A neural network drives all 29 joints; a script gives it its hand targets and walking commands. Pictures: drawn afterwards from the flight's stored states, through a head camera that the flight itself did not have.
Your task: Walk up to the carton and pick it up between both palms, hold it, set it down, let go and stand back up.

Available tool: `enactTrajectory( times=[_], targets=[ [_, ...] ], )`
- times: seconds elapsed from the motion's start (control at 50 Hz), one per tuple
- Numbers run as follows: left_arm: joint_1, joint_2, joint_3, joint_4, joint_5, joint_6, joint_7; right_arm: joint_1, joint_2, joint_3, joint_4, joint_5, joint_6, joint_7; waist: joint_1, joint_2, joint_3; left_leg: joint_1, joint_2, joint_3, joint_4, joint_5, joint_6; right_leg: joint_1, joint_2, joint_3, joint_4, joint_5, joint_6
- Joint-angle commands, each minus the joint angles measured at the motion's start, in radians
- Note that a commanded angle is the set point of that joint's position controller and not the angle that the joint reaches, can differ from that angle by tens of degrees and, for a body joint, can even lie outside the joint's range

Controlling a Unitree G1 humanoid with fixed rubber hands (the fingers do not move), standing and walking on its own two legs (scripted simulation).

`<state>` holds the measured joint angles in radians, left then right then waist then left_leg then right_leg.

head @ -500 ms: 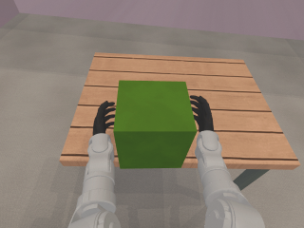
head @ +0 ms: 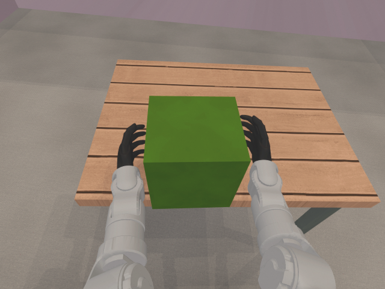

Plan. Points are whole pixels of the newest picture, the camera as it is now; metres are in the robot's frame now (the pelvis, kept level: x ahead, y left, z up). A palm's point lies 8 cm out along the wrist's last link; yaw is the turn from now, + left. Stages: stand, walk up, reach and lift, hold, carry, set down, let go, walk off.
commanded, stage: set down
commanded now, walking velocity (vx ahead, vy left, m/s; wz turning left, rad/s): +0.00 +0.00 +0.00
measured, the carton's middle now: (192, 155) +0.42 +0.02 +0.01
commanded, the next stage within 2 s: none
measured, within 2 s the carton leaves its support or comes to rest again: neither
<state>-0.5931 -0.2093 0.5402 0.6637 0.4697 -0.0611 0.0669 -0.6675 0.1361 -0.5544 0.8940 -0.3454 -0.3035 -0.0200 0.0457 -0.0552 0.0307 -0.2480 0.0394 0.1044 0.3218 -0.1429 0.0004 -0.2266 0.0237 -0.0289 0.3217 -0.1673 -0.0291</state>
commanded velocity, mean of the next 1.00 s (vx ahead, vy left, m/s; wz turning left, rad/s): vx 0.00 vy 0.00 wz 0.00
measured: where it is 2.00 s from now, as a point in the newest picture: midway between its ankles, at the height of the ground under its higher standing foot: outside the picture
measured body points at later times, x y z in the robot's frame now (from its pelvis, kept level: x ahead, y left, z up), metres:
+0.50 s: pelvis -0.01 +0.01 -0.01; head +0.05 +0.02 +0.43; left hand +0.39 +0.18 +0.02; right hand +0.42 -0.12 +0.03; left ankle +0.01 +0.12 -0.75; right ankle +0.00 -0.10 -0.75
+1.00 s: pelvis -0.03 +0.00 -0.01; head -0.01 +0.00 +0.44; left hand +0.40 +0.20 +0.12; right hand +0.44 -0.17 +0.13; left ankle +0.01 +0.12 -0.75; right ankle +0.00 -0.10 -0.75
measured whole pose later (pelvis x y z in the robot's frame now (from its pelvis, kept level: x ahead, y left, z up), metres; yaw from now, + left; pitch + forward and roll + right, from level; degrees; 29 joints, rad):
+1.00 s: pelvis -0.03 +0.00 -0.01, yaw +0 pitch +11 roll -1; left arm -0.85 0.13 0.09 0.85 -0.14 0.24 0.18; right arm -0.90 -0.33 0.03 1.03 0.31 0.09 -0.05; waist 0.08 0.00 -0.16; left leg -0.50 0.05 0.08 0.45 -0.14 0.00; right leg -0.45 0.04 -0.04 0.40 -0.14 -0.03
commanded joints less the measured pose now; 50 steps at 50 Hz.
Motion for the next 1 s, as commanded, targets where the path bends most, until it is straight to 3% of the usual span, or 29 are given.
enactTrajectory(
  times=[0.0,0.02,0.04,0.06,0.1,0.14,0.28,0.3,0.32,0.34,0.38,0.44,0.46,0.48,0.54,0.58,0.64,0.66,0.7,0.72,0.74,0.76,0.82,0.88,0.9,0.92,0.94,0.96,0.98],
  targets=[
    [-0.344,-0.258,-0.198,0.009,0.027,-0.009,-0.057,-0.366,0.269,0.23,0.038,-0.073,0.022,0.096,0.062,0.043,-0.401,0.109,-0.02,0.049,-0.009,0.213,0.025,0.161,-0.027,-0.021,-0.01,0.237,0.048],
    [-0.35,-0.22,-0.178,0.031,0.026,-0.007,-0.051,-0.373,0.251,0.206,0.042,-0.07,0.021,0.092,0.051,0.042,-0.397,0.087,-0.024,0.045,-0.01,0.217,0.022,0.163,-0.02,-0.017,-0.004,0.252,0.053],
    [-0.331,-0.212,-0.175,0.012,0.027,-0.014,-0.041,-0.362,0.223,0.225,0.058,-0.055,0.02,0.09,0.075,0.061,-0.401,0.099,-0.017,0.045,0.0,0.241,0.015,0.17,-0.023,-0.01,-0.002,0.252,0.048],
    [-0.353,-0.174,-0.172,0.002,0.016,-0.024,-0.029,-0.352,0.185,0.201,0.04,-0.05,0.014,0.082,0.039,0.041,-0.418,0.099,-0.019,0.047,0.008,0.257,0.017,0.16,-0.013,-0.016,-0.012,0.25,0.051],
    [-0.339,-0.153,-0.174,-0.005,0.001,-0.032,-0.013,-0.366,0.153,0.218,0.063,-0.04,0.007,0.069,0.052,0.039,-0.444,0.115,-0.022,0.034,0.021,0.295,0.017,0.166,-0.013,-0.013,0.007,0.32,0.046],
    [-0.346,-0.152,-0.178,-0.004,-0.011,-0.037,-0.004,-0.373,0.131,0.199,0.045,-0.022,0.005,0.061,0.034,0.039,-0.46,0.097,-0.021,0.028,0.036,0.303,0.011,0.122,-0.007,-0.009,0.0,0.287,0.036],
    [-0.404,0.043,-0.182,0.039,-0.078,-0.107,0.069,-0.435,-0.047,0.228,0.095,0.102,-0.008,0.027,0.061,0.04,-0.571,0.02,-0.025,0.024,0.076,0.299,0.008,0.127,-0.01,0.008,0.054,0.315,0.042],
    [-0.385,0.055,-0.189,0.0,-0.108,-0.114,0.083,-0.442,-0.086,0.252,0.047,0.124,-0.025,0.016,0.081,0.058,-0.651,0.029,-0.024,0.013,0.086,0.33,0.004,0.154,-0.013,0.019,0.071,0.396,0.041],
    [-0.436,0.111,-0.198,-0.012,-0.134,-0.129,0.101,-0.452,-0.132,0.259,0.067,0.151,-0.032,0.001,0.025,0.06,-0.696,0.051,-0.027,0.011,0.102,0.354,-0.002,0.13,-0.001,0.012,0.073,0.413,0.045],
    [-0.414,0.146,-0.218,0.028,-0.164,-0.138,0.112,-0.465,-0.186,0.285,0.07,0.184,-0.04,-0.017,0.045,0.059,-0.727,0.047,-0.027,0.014,0.119,0.384,-0.007,0.106,0.0,0.01,0.077,0.44,0.05],
    [-0.481,0.196,-0.265,0.03,-0.234,-0.179,0.137,-0.47,-0.247,0.349,0.108,0.253,-0.052,-0.039,0.031,0.074,-0.797,0.038,-0.022,0.013,0.173,0.415,-0.024,0.09,0.003,0.005,0.112,0.468,0.04],
    [-0.544,0.234,-0.323,0.155,-0.37,-0.207,0.146,-0.594,-0.347,0.45,0.138,0.382,-0.048,-0.057,0.027,0.048,-0.842,0.015,-0.009,-0.029,0.227,0.377,-0.044,0.007,0.004,0.017,0.137,0.382,0.039],
    [-0.582,0.244,-0.337,0.194,-0.398,-0.212,0.142,-0.623,-0.348,0.477,0.136,0.426,-0.041,-0.061,0.027,0.035,-0.851,-0.01,-0.013,-0.035,0.236,0.361,-0.033,0.007,0.005,0.017,0.149,0.385,0.031],
    [-0.585,0.277,-0.347,0.213,-0.412,-0.214,0.145,-0.658,-0.391,0.494,0.144,0.452,-0.035,-0.067,0.047,0.028,-0.861,-0.033,-0.015,-0.038,0.245,0.374,-0.036,0.011,0.011,0.021,0.156,0.4,0.036],
    [-0.613,0.327,-0.382,0.296,-0.48,-0.206,0.134,-0.693,-0.425,0.548,0.171,0.533,-0.009,-0.069,0.024,0.015,-0.86,-0.073,-0.018,-0.048,0.248,0.335,-0.029,0.002,0.006,0.019,0.176,0.438,0.045],
    [-0.65,0.331,-0.42,0.266,-0.532,-0.196,0.124,-0.719,-0.467,0.543,0.139,0.559,0.009,-0.061,0.016,0.032,-0.877,0.005,-0.008,-0.051,0.271,0.364,-0.047,-0.094,0.017,-0.001,0.173,0.352,0.041],
    [-0.67,0.321,-0.465,0.199,-0.564,-0.126,0.126,-0.713,-0.509,0.54,0.13,0.576,0.053,-0.053,-0.002,0.081,-0.936,0.16,0.008,-0.077,0.286,0.43,-0.076,-0.21,0.039,-0.017,0.133,0.316,0.016],
    [-0.649,0.346,-0.442,0.167,-0.568,-0.105,0.121,-0.697,-0.505,0.553,0.11,0.607,0.071,-0.047,0.007,0.061,-0.94,0.187,0.005,-0.079,0.276,0.467,-0.073,-0.216,0.042,-0.013,0.127,0.336,0.017],
    [-0.673,0.365,-0.442,0.098,-0.558,-0.042,0.113,-0.694,-0.549,0.538,0.122,0.611,0.116,-0.045,-0.015,0.112,-0.915,0.235,0.003,-0.073,0.277,0.511,-0.092,-0.217,0.047,-0.021,0.105,0.347,0.021],
    [-0.682,0.366,-0.436,0.088,-0.557,-0.003,0.107,-0.689,-0.566,0.542,0.113,0.611,0.14,-0.048,0.002,0.09,-0.876,0.239,0.0,-0.077,0.264,0.467,-0.087,-0.217,0.049,-0.021,0.098,0.345,0.027],
    [-0.707,0.377,-0.435,0.03,-0.579,0.022,0.111,-0.683,-0.587,0.512,0.109,0.607,0.161,-0.046,-0.021,0.097,-0.909,0.257,0.0,-0.084,0.249,0.476,-0.095,-0.221,0.052,-0.022,0.085,0.34,0.031],
    [-0.722,0.388,-0.442,-0.028,-0.574,0.046,0.115,-0.706,-0.587,0.509,0.063,0.613,0.179,-0.044,-0.009,0.118,-0.947,0.265,0.004,-0.08,0.26,0.496,-0.098,-0.201,0.051,-0.027,0.091,0.366,0.033],
    [-0.716,0.409,-0.448,-0.005,-0.576,0.156,0.118,-0.739,-0.617,0.516,-0.004,0.624,0.241,-0.036,0.009,0.071,-0.868,0.224,-0.001,-0.074,0.207,0.46,-0.08,-0.15,0.051,-0.016,0.064,0.345,0.04],
    [-0.796,0.44,-0.458,-0.106,-0.614,0.215,0.127,-0.785,-0.611,0.523,-0.062,0.651,0.301,-0.02,0.032,0.062,-0.89,0.192,-0.013,-0.076,0.166,0.328,-0.061,-0.104,0.045,-0.011,0.065,0.271,0.04],
    [-0.742,0.442,-0.448,-0.078,-0.597,0.238,0.125,-0.753,-0.609,0.541,-0.054,0.651,0.319,-0.02,0.024,0.048,-0.858,0.171,-0.013,-0.072,0.157,0.306,-0.051,-0.077,0.033,0.004,0.054,0.283,0.05],
    [-0.762,0.447,-0.451,-0.029,-0.597,0.262,0.122,-0.795,-0.605,0.564,-0.069,0.661,0.342,-0.022,0.04,0.019,-0.778,0.115,-0.014,-0.07,0.13,0.261,-0.033,-0.05,0.026,0.014,0.051,0.265,0.056],
    [-0.644,0.459,-0.445,0.053,-0.581,0.289,0.111,-0.709,-0.613,0.581,-0.006,0.659,0.37,-0.025,0.029,-0.019,-0.699,0.057,-0.018,-0.069,0.098,0.211,-0.022,0.013,0.015,0.024,0.04,0.255,0.069],
    [-0.771,0.49,-0.426,0.048,-0.61,0.299,0.108,-0.84,-0.608,0.573,-0.038,0.663,0.394,-0.032,0.05,-0.042,-0.654,0.012,-0.024,-0.056,0.079,0.113,-0.008,0.009,0.013,0.04,0.037,0.17,0.074],
    [-0.84,0.495,-0.441,0.053,-0.626,0.291,0.119,-0.883,-0.591,0.554,-0.068,0.66,0.406,-0.032,0.062,-0.021,-0.696,-0.039,-0.027,-0.061,0.065,0.035,0.005,0.015,0.0,0.051,0.039,0.088,0.064]
  ],
)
